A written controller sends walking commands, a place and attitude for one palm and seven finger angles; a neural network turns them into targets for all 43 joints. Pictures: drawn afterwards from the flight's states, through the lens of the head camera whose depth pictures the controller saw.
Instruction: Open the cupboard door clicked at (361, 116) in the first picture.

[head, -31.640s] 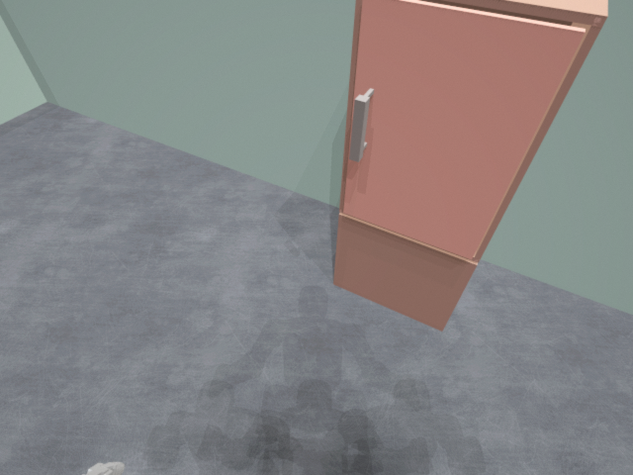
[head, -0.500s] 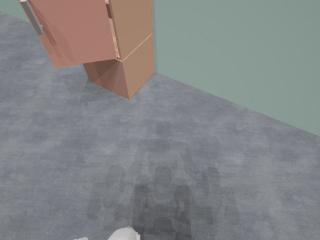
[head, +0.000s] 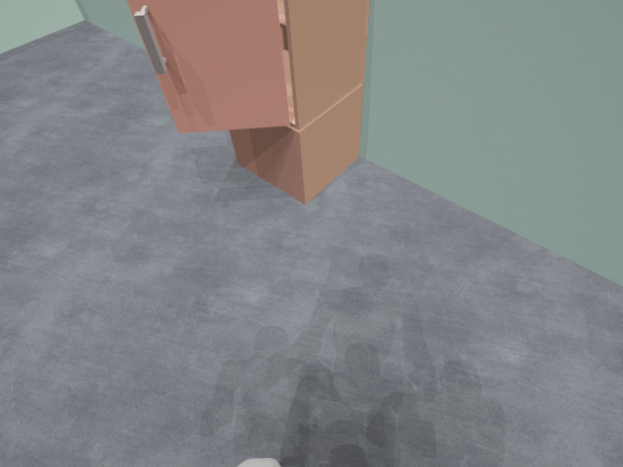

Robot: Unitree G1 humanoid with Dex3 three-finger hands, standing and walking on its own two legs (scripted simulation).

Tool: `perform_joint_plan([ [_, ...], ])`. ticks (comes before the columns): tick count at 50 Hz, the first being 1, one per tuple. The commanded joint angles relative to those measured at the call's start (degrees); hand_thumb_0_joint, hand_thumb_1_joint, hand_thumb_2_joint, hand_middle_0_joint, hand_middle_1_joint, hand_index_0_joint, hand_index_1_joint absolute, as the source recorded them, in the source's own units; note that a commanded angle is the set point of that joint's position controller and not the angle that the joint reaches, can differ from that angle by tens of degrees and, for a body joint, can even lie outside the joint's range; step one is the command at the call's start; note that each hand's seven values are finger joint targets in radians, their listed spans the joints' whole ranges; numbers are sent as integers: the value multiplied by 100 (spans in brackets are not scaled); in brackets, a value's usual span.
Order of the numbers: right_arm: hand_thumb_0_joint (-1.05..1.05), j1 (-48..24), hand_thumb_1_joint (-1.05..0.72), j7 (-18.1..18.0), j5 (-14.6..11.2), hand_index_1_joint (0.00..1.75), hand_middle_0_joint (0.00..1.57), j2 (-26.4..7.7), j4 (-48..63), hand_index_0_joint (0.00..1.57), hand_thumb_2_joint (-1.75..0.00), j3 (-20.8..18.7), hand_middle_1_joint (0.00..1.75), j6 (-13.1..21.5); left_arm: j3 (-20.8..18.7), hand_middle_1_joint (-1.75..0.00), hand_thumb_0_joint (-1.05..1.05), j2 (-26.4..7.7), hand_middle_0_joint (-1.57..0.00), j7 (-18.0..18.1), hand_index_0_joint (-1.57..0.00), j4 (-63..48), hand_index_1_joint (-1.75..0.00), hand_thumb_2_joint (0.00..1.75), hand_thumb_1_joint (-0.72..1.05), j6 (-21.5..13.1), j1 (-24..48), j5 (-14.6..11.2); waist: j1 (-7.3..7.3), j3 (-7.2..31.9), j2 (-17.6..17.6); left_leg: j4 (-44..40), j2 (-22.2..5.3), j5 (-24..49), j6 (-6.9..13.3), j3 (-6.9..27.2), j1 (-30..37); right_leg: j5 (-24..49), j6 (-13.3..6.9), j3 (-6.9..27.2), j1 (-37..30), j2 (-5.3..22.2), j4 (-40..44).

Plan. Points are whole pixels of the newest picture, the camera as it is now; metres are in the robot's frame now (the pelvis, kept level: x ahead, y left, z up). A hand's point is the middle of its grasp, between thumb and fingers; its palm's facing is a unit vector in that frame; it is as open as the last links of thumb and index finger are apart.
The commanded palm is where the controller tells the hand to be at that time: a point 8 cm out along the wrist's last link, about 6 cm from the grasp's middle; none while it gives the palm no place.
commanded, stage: take the last steps up to it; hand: left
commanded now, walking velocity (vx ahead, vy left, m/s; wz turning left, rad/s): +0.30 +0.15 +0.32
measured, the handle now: (153, 40) +1.12 +0.52 +0.00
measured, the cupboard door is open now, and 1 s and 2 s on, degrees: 43 43 43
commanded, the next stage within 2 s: come to a stop and stand still in 1.66 s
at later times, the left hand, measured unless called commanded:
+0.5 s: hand out of the picture -0.04 +0.24 -0.18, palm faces +0.25 -0.95 -0.18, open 7.4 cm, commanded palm none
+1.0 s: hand (176, 305) +0.39 +0.29 -0.15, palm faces +0.06 -0.98 -0.20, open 7.4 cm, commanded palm none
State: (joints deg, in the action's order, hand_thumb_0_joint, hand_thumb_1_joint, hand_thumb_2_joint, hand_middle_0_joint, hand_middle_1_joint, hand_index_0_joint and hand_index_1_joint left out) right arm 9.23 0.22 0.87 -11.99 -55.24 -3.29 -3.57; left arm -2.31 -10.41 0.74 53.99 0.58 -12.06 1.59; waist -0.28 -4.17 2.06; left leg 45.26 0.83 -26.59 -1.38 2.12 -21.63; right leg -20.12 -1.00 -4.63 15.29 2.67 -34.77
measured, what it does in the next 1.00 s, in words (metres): walks ahead: left foot, then right foot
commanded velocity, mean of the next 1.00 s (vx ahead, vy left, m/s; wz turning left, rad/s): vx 0.30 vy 0.09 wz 0.04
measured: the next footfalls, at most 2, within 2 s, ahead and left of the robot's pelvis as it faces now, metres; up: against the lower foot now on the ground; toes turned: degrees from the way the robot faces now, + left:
left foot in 0.44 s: +0.14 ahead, +0.20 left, +0.00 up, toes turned +16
right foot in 0.94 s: +0.35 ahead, +0.03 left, +0.00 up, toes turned -1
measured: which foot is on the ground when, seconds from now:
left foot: up 0.00-0.42, down 0.44-0.96, up 0.98-1.00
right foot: down 0.00-0.44, up 0.46-0.92, down 0.94-1.00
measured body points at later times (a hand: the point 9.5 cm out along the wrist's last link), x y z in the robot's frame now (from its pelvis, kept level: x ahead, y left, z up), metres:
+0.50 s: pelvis +0.08 +0.08 -0.01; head +0.11 +0.11 +0.44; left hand -0.06 +0.29 -0.16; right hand +0.25 -0.13 -0.13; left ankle +0.11 +0.19 -0.73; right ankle -0.01 -0.09 -0.70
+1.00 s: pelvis +0.26 +0.11 +0.00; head +0.30 +0.09 +0.44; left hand +0.39 +0.34 -0.13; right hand +0.17 -0.11 -0.16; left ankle +0.11 +0.19 -0.69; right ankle +0.31 +0.03 -0.73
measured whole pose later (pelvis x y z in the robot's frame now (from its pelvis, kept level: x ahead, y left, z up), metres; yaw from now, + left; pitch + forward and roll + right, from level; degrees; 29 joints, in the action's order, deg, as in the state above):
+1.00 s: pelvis +0.26 +0.11 +0.00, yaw +7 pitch +0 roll +1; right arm 25.8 -0.5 1.0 -8.1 -67.1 -1.5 1.7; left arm -2.4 -9.1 -0.9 54.3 -2.9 -3.1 1.5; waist 3.3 -5.6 0.8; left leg 45.9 -0.9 -28.8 0.6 -7.2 -7.6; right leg -15.8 -3.5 -7.2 20.6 2.1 -36.8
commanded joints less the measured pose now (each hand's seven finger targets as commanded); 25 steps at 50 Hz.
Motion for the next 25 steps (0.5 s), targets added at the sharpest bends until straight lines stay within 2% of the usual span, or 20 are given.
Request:
perform_joint_plan([
  [1, 0, -215, -90, 28, 19, 30, 20, -538, 324, 20, -90, -164, 30, 119, -224, -30, 0, -983, -20, 72, -20, -222, -30, 90, 90, -227, -414, -53, -130, 203, -1296, 2196, -164, 174, -61, 97, -1272, 2132, -664, 1448, -1002, 1683, 1821],
  [3, 0, -199, -90, 90, 22, 30, 20, -427, 237, 20, -90, -141, 30, 156, -225, -30, 0, -852, -20, 69, -20, -133, -30, 90, 90, -312, -620, -52, -170, 355, -1139, 2093, -251, 554, -120, -18, -1404, 2240, -522, 1048, -1379, 1614, 1838],
  [8, 0, -611, -90, 172, 30, 30, 20, -261, 280, 20, -90, -97, 30, 186, -258, -30, 0, -816, -20, 68, -20, 279, -30, 90, 90, -434, -1249, -18, -408, 180, -878, 1329, -399, 719, -196, -252, -1708, 2001, -582, 884, -1857, 1906, 2095],
  [10, 0, -730, -90, 200, 28, 30, 20, -228, 306, 20, -90, -74, 30, 191, -256, -30, 0, -855, -20, 51, -20, 395, -30, 90, 90, -446, -1360, -12, -435, 84, -959, 1037, -438, 797, -184, -336, -1727, 1944, -592, 713, -1847, 1944, 2170],
  [12, 0, -791, -90, 231, 22, 30, 20, -220, 334, 20, -90, -55, 30, 205, -260, -30, 0, -872, -20, 38, -20, 474, -30, 90, 90, -462, -1348, 0, -395, -20, -1085, 672, -485, 912, -155, -411, -1630, 1658, -598, 574, -1710, 1999, 2255],
  [13, 0, -878, -90, 255, 18, 30, 20, -198, 374, 20, -90, -50, 30, 216, -257, -30, 0, -859, -20, 31, -20, 539, -30, 90, 90, -460, -1372, 13, -420, -88, -1163, 434, -480, 905, -136, -488, -1510, 1484, -576, 545, -1607, 1992, 2280],
  [17, 0, -911, -90, 305, 5, 30, 20, -143, 428, 20, -90, 12, 30, 292, -283, -30, 0, -1001, -20, 3, -20, 617, -30, 90, 90, -430, -1191, 32, -329, -221, -1262, -517, -373, 886, 8, -745, -601, 1252, -459, 200, -1003, 1982, 2163],
  [18, 0, -763, -90, 301, 1, 30, 20, -161, 415, 20, -90, 3, 30, 325, -293, -30, 0, -1036, -20, -2, -20, 635, -30, 90, 90, -414, -1120, 40, -254, -168, -1323, -782, -321, 811, 65, -801, -227, 1185, -434, 185, -848, 1970, 2020],
  [19, 0, -481, -90, 280, 9, 30, 20, -210, 340, 20, -90, 4, 30, 353, -304, -30, 0, -1078, -20, -10, -20, 633, -30, 90, 90, -390, -1007, 28, -101, -125, -1219, -1077, -209, 944, 99, -960, 329, 1059, -369, 9, -565, 1865, 1862],
  [20, 0, 45, -90, 242, 25, 30, 20, -307, 175, 20, -90, -17, 30, 407, -320, -30, 0, -1093, -20, -21, -20, 612, -30, 90, 90, -372, -823, 11, 187, 5, -1010, -1554, -69, 1161, 129, -1144, 1189, 1034, -248, -236, -158, 1672, 1423],
  [21, 0, 834, -90, 167, 42, 30, 20, -641, -57, 20, -90, -90, 30, 465, -280, -30, 0, -923, -20, -60, -20, 564, -30, 90, 90, -351, -806, 4, 501, 425, -274, -1911, -149, 988, 205, -1004, 2266, 1142, -91, -583, 216, 1311, 223],
  [22, 0, 1659, -90, 67, 130, 30, 20, -1326, -242, 20, -90, -278, 30, 528, -218, -30, 0, -513, -20, -105, -20, 420, -30, 90, 90, -316, -922, -55, 775, 911, 1441, -2357, -1575, 693, 691, 1097, 3255, -597, 226, -958, 1464, 449, -1658],
  [23, 0, 2187, -90, -51, 83, 30, 20, -1600, -336, 20, -90, -320, 30, 475, -107, -30, 0, -377, -20, -82, -20, 104, -30, 90, 90, -297, -472, -34, 906, 863, 1444, -3021, -2227, 749, 1139, 2039, 3111, -1628, 188, -323, 2251, 172, -2941],
  [24, 0, 1816, -90, -88, 89, 30, 20, -1446, -307, 20, -90, -263, 30, 481, -118, -30, 0, -362, -20, -41, -20, 59, -30, 90, 90, -302, -252, -42, 732, 767, 847, -3198, -2382, 213, 1305, 2038, 2544, -1414, 13, 114, 2397, 309, -3635],
  [25, 0, 1290, -90, -117, 70, 30, 20, -1197, -112, 20, -90, -199, 30, 496, -121, -30, 0, -315, -20, -53, -20, 128, -30, 90, 90, -269, -185, -49, 516, 477, 911, -3360, -2288, -122, 1305, 1852, 1951, -871, 9, 306, 2544, 497, -3902],
])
